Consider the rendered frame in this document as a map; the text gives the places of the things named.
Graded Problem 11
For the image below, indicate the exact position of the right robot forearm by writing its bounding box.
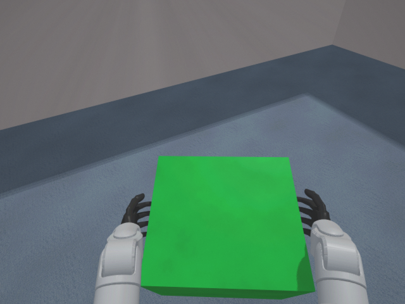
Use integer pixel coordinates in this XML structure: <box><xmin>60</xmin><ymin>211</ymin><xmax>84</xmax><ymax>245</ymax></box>
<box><xmin>310</xmin><ymin>219</ymin><xmax>369</xmax><ymax>304</ymax></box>

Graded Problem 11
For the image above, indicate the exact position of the left robot forearm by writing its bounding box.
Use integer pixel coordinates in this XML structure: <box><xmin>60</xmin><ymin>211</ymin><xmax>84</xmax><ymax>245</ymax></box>
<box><xmin>94</xmin><ymin>222</ymin><xmax>143</xmax><ymax>304</ymax></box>

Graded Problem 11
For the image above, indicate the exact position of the robot right hand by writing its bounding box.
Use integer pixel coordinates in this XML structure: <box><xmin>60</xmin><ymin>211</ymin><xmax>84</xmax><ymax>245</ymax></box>
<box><xmin>297</xmin><ymin>189</ymin><xmax>330</xmax><ymax>236</ymax></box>

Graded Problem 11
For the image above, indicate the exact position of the robot left hand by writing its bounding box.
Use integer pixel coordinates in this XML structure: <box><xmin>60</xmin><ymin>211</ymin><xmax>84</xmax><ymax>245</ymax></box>
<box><xmin>121</xmin><ymin>193</ymin><xmax>152</xmax><ymax>237</ymax></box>

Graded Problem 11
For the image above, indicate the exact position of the carton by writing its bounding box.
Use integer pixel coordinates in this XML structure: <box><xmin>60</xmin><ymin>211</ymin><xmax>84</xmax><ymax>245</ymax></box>
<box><xmin>141</xmin><ymin>156</ymin><xmax>315</xmax><ymax>300</ymax></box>

